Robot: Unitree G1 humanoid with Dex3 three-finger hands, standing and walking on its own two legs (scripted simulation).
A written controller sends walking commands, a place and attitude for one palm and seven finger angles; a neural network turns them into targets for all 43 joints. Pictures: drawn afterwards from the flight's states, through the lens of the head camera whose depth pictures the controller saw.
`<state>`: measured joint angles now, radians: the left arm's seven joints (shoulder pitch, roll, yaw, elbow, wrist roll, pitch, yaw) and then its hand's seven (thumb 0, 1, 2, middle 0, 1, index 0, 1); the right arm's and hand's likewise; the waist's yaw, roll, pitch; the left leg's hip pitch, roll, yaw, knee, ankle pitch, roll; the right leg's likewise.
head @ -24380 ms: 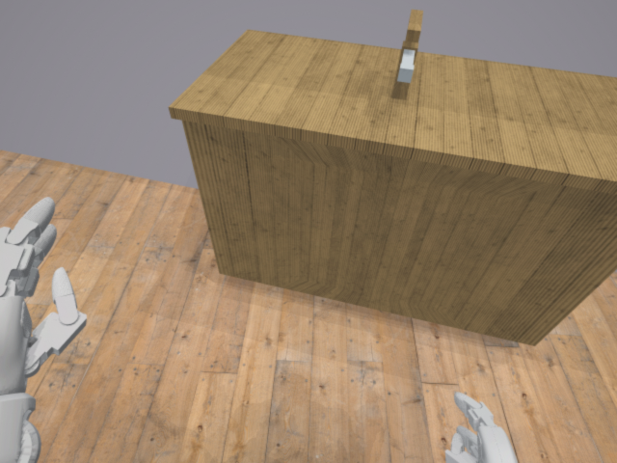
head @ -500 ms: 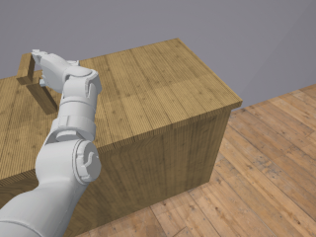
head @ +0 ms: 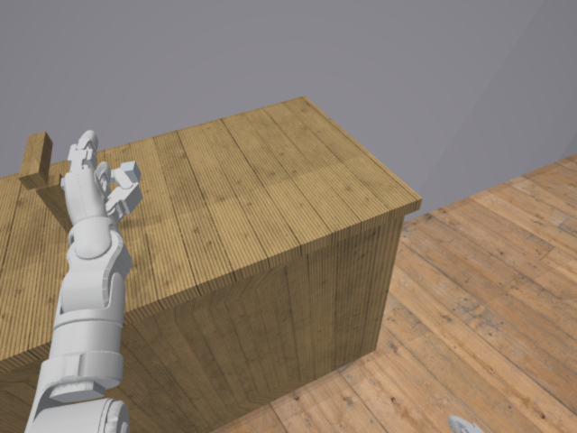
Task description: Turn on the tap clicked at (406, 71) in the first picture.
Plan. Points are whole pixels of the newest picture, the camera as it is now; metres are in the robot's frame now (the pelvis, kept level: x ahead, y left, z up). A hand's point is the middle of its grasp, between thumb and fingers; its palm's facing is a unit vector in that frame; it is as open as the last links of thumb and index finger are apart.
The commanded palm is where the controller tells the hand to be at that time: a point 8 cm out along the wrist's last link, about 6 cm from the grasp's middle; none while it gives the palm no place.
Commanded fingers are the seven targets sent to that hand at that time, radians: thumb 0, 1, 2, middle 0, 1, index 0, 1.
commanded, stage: draw the hand back beside the body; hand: left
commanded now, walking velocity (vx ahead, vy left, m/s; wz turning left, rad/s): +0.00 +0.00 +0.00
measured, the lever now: (130, 173) +0.51 +0.29 +0.13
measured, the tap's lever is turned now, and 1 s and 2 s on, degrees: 77 77 77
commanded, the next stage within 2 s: step back with the hand held close in 1.18 s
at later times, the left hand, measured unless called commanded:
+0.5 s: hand (65, 279) +0.25 +0.25 +0.18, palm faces +0.37 -0.90 -0.23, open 7.6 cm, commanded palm +0.20 +0.29 +0.18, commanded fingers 0.00 0.90 0.90 -0.19 -0.27 -0.19 -0.27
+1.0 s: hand out of the picture +0.15 +0.27 +0.16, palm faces +0.47 -0.81 -0.35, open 7.4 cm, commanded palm +0.12 +0.31 +0.17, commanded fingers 0.00 0.90 0.90 -0.20 -0.30 -0.20 -0.30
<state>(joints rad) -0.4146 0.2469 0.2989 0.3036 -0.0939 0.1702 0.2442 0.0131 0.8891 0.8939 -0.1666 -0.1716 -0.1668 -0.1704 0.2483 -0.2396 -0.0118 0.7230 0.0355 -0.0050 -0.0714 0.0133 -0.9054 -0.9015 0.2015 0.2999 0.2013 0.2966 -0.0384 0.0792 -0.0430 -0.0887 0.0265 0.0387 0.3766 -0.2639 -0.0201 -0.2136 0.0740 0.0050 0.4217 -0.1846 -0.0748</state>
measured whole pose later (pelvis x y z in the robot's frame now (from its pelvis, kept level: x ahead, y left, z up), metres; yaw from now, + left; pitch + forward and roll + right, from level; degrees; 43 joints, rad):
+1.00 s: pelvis -0.03 +0.02 +0.00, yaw +3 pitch -8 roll +0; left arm 0.41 0.31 0.26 -0.32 -0.06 -0.13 0.11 0.01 0.89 0.89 -0.21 -0.30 -0.21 -0.30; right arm 0.19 -0.22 0.00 0.67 -0.01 -0.13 -0.05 0.02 -0.90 -0.90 0.20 0.30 0.20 0.30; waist 0.07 0.07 0.06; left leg 0.02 -0.01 -0.01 0.33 -0.21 0.00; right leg -0.06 0.04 -0.03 0.31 -0.11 -0.05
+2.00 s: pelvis -0.09 +0.02 -0.02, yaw +4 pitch +0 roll +1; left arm 0.43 0.31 0.31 -0.47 -0.01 -0.11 0.17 0.01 0.89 0.89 -0.21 -0.30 -0.21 -0.30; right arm 0.16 -0.21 0.00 0.57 0.00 -0.04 -0.06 0.01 -0.90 -0.90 0.21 0.30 0.21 0.30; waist 0.01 0.06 0.05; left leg -0.39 -0.02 0.00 0.64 -0.26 0.01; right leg -0.38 0.04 0.00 0.60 -0.23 -0.05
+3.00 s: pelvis -0.33 -0.06 -0.01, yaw +8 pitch -1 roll +2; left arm 0.55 0.36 0.33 -0.47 -0.03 -0.09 0.18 0.01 0.88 0.89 -0.21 -0.30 -0.21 -0.30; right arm 0.33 -0.24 -0.04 0.59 0.01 -0.07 -0.06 0.02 -0.90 -0.90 0.20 0.30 0.20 0.30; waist -0.04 0.01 -0.06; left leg -0.06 0.01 0.04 0.43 -0.36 0.00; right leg -0.53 0.04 -0.04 0.96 -0.31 0.01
